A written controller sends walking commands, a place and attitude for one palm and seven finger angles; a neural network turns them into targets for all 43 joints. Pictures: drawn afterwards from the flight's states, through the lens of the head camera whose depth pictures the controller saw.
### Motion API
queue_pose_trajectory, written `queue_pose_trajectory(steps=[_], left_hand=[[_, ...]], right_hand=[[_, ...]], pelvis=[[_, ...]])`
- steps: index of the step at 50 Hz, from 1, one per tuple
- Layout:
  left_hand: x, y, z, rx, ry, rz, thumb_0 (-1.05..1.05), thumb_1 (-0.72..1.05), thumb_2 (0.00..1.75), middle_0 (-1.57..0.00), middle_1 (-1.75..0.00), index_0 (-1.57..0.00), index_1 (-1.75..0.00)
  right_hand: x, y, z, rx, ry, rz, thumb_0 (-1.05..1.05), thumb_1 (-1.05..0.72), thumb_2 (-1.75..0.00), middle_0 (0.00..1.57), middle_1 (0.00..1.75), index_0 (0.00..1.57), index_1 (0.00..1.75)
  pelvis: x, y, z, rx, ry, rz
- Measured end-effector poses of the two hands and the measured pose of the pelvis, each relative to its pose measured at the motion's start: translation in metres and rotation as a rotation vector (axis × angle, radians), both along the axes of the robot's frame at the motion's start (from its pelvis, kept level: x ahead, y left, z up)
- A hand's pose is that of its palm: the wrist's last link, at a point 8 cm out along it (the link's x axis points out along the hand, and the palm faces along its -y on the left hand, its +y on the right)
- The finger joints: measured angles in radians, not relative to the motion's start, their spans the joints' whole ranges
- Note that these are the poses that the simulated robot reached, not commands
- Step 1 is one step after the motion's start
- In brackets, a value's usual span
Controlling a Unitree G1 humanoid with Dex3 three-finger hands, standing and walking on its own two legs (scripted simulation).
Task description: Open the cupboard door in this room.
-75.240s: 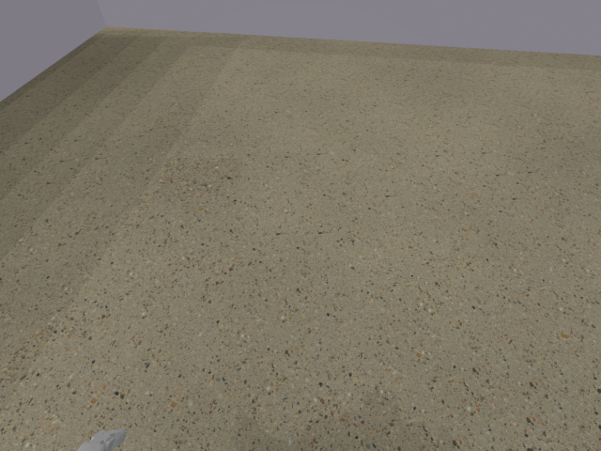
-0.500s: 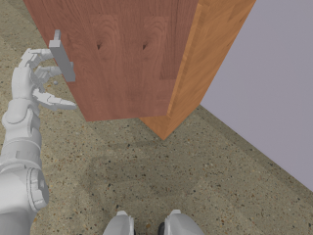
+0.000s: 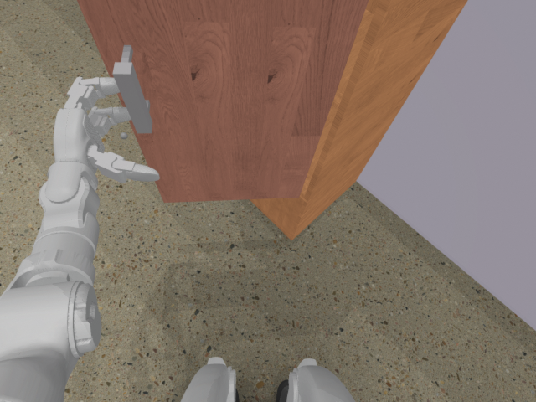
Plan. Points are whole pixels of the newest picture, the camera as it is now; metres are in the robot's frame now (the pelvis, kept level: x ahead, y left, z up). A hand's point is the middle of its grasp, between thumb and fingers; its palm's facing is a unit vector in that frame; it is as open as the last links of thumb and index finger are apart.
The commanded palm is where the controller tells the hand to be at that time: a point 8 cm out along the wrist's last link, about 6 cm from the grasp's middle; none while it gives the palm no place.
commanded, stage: slide the fingers in behind the handle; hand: left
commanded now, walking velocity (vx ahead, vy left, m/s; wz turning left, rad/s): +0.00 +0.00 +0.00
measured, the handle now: (136, 91) +0.56 +0.21 +0.07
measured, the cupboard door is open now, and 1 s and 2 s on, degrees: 51 51 51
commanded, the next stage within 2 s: move the hooked fingers beside the handle in 0.18 s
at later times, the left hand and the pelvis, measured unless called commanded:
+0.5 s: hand (126, 140) +0.47 +0.21 +0.06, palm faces +0.09 -1.00 -0.03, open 14.6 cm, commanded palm +0.46 +0.22 +0.06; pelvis +0.00 -0.01 +0.00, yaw +1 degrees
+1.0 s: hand (119, 131) +0.48 +0.22 +0.06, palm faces +0.03 -1.00 -0.01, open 14.1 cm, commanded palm +0.47 +0.26 +0.06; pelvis +0.00 -0.01 +0.00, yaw -1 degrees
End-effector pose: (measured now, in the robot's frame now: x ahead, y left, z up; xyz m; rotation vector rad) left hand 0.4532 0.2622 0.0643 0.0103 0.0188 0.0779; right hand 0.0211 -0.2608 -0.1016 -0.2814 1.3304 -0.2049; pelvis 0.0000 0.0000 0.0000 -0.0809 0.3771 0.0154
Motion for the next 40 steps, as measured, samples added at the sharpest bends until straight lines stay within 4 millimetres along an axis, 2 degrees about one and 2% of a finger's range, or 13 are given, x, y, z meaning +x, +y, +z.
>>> queue_pose_trajectory(steps=[20, 30, 40], left_hand=[[-0.01, -0.006, 0.001, 0.011, 0.003, 0.018, -0.01, -0.5, 0.3, -0.17, -1.17, -0.15, -1.17], [-0.006, -0.003, 0.001, 0.015, 0.002, 0.006, -0.01, -0.5, 0.3, -0.21, -1.19, -0.19, -1.2], [0.003, 0.004, 0.001, 0.004, 0.004, -0.021, -0.01, -0.5, 0.3, -0.26, -1.21, -0.24, -1.21]], right_hand=[[0.01, -0.004, 0.0, 0.015, -0.019, 0.019, 0.0, -0.9, -0.9, 0.2, 0.3, 0.2, 0.3], [0.011, -0.012, -0.001, -0.001, -0.03, 0.018, 0.0, -0.9, -0.9, 0.2, 0.3, 0.2, 0.3], [0.001, -0.019, 0.002, -0.027, -0.019, -0.007, 0.0, -0.9, -0.9, 0.2, 0.3, 0.2, 0.3]], pelvis=[[0.001, -0.004, 0.004, 0.007, -0.015, 0.008], [0.0, -0.01, 0.001, 0.012, -0.008, 0.002], [-0.001, -0.014, -0.001, 0.012, 0.003, -0.015]])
